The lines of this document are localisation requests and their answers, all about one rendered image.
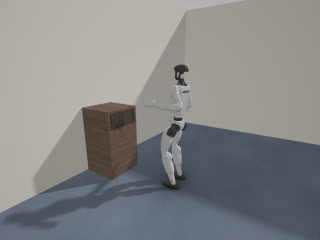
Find right robot upper arm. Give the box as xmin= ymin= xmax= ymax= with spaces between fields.
xmin=187 ymin=85 xmax=192 ymax=109

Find robot left forearm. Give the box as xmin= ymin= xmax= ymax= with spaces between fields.
xmin=153 ymin=101 xmax=181 ymax=112

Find robot right hand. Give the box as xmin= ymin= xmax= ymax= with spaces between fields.
xmin=165 ymin=114 xmax=174 ymax=125

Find humanoid robot head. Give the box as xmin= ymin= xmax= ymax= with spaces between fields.
xmin=174 ymin=64 xmax=189 ymax=86

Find robot torso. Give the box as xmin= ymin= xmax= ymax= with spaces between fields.
xmin=170 ymin=83 xmax=189 ymax=132

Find drawer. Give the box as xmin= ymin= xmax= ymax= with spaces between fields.
xmin=109 ymin=108 xmax=135 ymax=131

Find cabinet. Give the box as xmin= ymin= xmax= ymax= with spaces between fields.
xmin=82 ymin=102 xmax=138 ymax=180

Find robot left hand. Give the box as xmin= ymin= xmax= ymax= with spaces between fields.
xmin=144 ymin=97 xmax=155 ymax=108

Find handle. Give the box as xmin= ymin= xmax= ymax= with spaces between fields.
xmin=120 ymin=117 xmax=131 ymax=122

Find left robot upper arm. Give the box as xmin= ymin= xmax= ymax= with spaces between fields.
xmin=169 ymin=85 xmax=183 ymax=112

